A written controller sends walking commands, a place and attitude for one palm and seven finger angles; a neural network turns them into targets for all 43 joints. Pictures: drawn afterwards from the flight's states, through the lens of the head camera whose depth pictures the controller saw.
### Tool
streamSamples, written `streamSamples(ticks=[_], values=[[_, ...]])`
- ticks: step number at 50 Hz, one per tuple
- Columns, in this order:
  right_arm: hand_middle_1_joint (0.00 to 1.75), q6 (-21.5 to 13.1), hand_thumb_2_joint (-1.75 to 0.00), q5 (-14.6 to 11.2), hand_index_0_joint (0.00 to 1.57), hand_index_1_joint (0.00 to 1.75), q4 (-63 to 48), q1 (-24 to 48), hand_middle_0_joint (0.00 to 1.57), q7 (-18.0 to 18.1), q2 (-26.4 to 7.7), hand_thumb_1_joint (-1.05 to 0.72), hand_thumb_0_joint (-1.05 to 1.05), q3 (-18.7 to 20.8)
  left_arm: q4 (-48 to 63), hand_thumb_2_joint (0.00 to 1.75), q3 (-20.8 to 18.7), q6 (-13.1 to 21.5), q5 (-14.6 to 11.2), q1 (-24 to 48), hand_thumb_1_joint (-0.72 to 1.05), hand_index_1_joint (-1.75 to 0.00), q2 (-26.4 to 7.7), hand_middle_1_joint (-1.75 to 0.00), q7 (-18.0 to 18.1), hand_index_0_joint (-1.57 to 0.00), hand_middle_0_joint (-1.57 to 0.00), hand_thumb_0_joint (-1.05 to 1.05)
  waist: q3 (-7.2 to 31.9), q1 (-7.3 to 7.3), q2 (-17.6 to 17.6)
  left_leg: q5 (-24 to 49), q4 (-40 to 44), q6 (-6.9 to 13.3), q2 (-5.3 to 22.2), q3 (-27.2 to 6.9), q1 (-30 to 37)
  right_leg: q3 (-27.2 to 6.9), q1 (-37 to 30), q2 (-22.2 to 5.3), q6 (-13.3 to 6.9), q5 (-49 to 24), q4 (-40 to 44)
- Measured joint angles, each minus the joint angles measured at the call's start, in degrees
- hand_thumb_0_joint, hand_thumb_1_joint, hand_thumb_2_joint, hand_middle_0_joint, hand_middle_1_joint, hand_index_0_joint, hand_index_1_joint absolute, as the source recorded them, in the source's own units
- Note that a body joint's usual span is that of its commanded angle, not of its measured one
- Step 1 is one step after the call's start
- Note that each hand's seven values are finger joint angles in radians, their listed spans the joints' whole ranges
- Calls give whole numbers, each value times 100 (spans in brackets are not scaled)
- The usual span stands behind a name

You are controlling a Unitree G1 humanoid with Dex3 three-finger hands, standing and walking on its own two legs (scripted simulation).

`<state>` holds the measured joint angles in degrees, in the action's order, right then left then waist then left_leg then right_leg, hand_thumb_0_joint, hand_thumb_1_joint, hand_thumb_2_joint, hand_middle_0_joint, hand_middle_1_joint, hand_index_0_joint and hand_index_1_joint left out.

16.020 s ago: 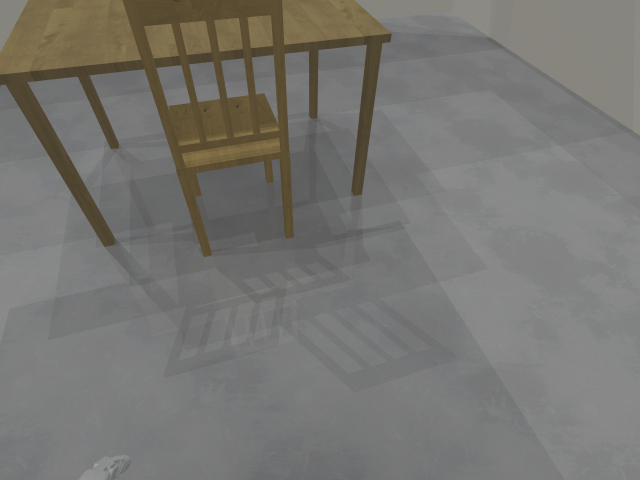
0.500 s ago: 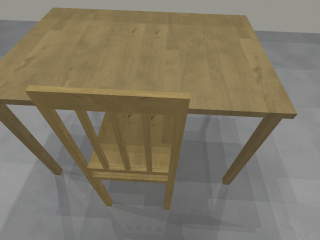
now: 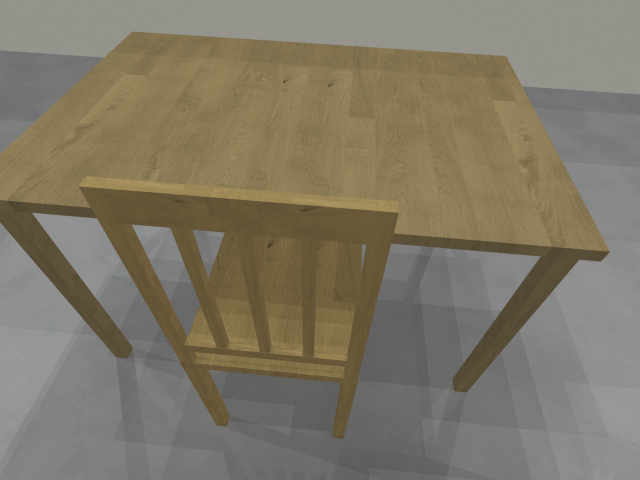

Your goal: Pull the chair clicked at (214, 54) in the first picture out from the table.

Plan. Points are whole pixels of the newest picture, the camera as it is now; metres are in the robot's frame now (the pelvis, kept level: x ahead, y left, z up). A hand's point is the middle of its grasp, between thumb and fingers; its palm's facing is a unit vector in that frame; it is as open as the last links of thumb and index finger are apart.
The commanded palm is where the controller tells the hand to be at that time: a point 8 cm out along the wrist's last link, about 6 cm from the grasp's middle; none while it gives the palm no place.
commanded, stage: look again from close up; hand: left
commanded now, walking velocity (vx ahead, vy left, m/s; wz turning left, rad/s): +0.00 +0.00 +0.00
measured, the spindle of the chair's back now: (257, 300) +0.39 +0.13 -0.06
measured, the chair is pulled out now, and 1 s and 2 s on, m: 0.00 0.00 0.00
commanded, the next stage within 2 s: raise the hand toward the chair's back in 0.14 s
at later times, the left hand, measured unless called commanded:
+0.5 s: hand (186, 417) +0.19 +0.17 +0.01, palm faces +0.10 -0.99 -0.06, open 8.0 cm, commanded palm +0.09 +0.22 -0.06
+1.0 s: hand (207, 473) +0.15 +0.15 -0.07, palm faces -0.17 -0.99 +0.01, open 12.2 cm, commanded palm +0.12 +0.23 -0.05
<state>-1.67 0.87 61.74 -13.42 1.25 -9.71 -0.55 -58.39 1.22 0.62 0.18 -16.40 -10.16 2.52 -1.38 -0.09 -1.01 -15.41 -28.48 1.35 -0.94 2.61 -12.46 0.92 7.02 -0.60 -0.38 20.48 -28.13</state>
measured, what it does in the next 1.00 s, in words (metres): lowers itself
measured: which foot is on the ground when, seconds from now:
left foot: down 0.00-1.00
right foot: down 0.00-1.00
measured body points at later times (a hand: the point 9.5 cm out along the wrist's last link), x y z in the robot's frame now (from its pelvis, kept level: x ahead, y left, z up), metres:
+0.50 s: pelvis -0.05 -0.01 -0.03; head -0.04 -0.02 +0.42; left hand +0.18 +0.22 +0.01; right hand +0.11 -0.26 -0.12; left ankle +0.00 +0.10 -0.74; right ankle -0.06 -0.11 -0.74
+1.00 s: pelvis -0.07 -0.01 -0.10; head -0.02 -0.02 +0.35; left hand +0.15 +0.20 -0.07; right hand +0.10 -0.23 -0.19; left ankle +0.00 +0.10 -0.74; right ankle -0.06 -0.11 -0.74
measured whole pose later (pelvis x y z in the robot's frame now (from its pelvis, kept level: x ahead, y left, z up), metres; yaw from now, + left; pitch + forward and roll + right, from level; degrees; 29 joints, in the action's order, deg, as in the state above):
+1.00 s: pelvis -0.07 -0.01 -0.10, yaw +1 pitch +14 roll -2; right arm -10.2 -2.7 32.8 -12.4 4.4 -10.7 -2.7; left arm -6.1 -5.8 15.4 -16.0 -18.0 -14.3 -21.1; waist 7.9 -1.8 3.6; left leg -25.3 -67.6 0.2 1.6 -1.0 -55.9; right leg 5.0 49.2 0.9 -2.3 32.4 -67.8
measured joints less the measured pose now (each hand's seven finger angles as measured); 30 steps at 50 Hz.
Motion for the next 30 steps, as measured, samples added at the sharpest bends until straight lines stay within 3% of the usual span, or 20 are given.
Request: streamSamples(ticks=[13, 15, 17, 20, 22, 24, 27, 30], values=[[30, 18, -90, -34, 20, 30, 135, 5, 20, -5, 16, -92, 1, -11, -172, 89, 43, 35, 36, -214, 90, -30, 59, -30, 10, -19, -20, 0, -57, 49, -23, 114, 74, -22, 47, -36, -15, 33, -57, 49, -1, -150, 206], [30, -243, -90, -168, 20, 30, -379, -226, 20, 89, -14, -92, 1, -44, 1875, 89, -149, -566, -387, -811, 92, -30, 24, -30, 67, -20, -20, 1, -135, 78, -33, 82, 3, -17, 41, -39, -82, 38, 49, 43, 0, -135, 68], [30, -804, -90, -205, 20, 30, -727, -402, 20, 198, -57, -92, 1, -51, 3496, 89, -213, -183, -581, -1150, 92, -30, -152, -30, 260, -20, -20, 2, -71, 138, -76, 126, -2, -14, -41, 1, -149, 29, 265, -51, -16, -24, -258], [30, -1194, -90, -224, 20, 30, -1260, -365, 21, 187, -266, -91, 1, 33, 4747, 88, -326, 203, -821, -881, 90, -29, -183, -29, 271, -19, -20, 2, 156, -71, 149, 97, -357, 14, -133, -121, -546, 187, 593, -153, 11, 159, -641], [30, -1274, -90, -149, 20, 30, -1565, -168, 21, 155, -408, -91, 1, 91, 4921, 86, -466, 783, -896, -477, 86, -29, -107, -29, 38, -18, -19, 2, 418, -220, 345, -16, -808, 14, -101, -187, -1083, 258, 1066, -130, 10, 238, -1002], [30, -1279, -90, -94, 20, 30, -1834, 83, 21, 92, -436, -91, 1, 145, 4914, 85, -606, 1484, -1051, -189, 83, -28, -42, -28, -401, -18, -18, 1, 697, -265, 348, -158, -1303, -14, -37, -135, -1710, 203, 1738, -91, -21, 375, -1547], [30, -1250, -90, -116, 20, 30, -2257, 357, 21, -65, -393, -91, 1, 243, 4786, 83, -652, 2420, -1272, -129, 76, -27, 41, -27, -1373, -17, -18, 1, 908, -230, 132, -364, -1981, -59, 76, -40, -2458, 104, 2564, -10, -96, 598, -2316], [30, -1181, -90, -183, 20, 30, -2733, 466, 21, -127, -455, -91, 1, 308, 4450, 80, -625, 2821, -1278, -355, 69, -26, 84, -26, -2139, -17, -17, 0, 962, -184, -48, -563, -2629, -123, 146, -79, -3062, 142, 3153, 43, -165, 821, -2966]])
